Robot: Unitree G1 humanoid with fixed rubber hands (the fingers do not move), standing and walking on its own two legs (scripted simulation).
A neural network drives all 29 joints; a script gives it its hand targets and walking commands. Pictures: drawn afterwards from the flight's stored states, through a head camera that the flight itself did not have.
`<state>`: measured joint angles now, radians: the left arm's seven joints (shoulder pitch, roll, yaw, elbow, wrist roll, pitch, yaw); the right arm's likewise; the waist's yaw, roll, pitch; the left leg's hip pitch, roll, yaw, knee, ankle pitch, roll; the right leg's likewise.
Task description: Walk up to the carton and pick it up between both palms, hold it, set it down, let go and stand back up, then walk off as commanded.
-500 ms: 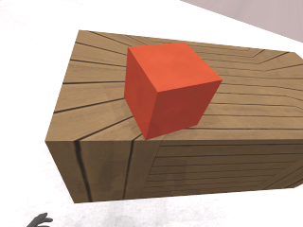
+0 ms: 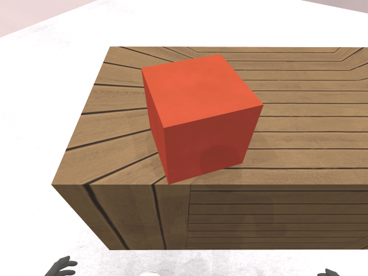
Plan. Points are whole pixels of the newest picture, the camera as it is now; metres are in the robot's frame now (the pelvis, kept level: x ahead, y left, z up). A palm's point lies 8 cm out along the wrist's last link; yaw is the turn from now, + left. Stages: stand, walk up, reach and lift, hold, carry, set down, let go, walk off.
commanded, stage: walk up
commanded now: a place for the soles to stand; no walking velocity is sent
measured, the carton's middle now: (194, 118) +0.52 +0.00 +0.04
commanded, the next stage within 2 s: none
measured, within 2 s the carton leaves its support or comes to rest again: neither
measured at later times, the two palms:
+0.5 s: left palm out of the picture +0.08 +0.28 -0.07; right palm out of the picture +0.11 -0.34 -0.07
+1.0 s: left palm out of the picture +0.04 +0.29 -0.08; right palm out of the picture +0.09 -0.33 -0.06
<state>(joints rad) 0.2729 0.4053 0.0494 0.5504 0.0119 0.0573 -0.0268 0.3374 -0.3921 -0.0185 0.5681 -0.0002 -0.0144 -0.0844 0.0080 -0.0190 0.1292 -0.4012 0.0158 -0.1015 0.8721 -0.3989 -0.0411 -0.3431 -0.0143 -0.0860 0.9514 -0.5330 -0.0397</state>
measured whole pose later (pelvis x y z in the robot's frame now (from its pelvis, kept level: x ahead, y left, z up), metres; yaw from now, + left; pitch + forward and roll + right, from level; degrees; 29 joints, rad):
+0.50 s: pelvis -0.02 -0.04 +0.00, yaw +4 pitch -4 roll -1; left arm 0.27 0.41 0.05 0.59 0.01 0.03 -0.01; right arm 0.30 -0.43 -0.02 0.60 0.00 0.00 -0.08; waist 0.01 0.02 0.13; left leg -0.40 0.02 -0.11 0.86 -0.39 -0.05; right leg -0.33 -0.02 -0.11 0.87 -0.47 -0.03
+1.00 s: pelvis -0.04 -0.03 +0.01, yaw +4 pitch -6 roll -1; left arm 0.27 0.43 0.05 0.65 0.01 0.03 -0.04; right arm 0.28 -0.43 -0.02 0.66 0.00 0.00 -0.06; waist 0.01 -0.02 0.13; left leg -0.40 0.01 -0.11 0.84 -0.35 -0.04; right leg -0.32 -0.03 -0.11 0.84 -0.43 -0.03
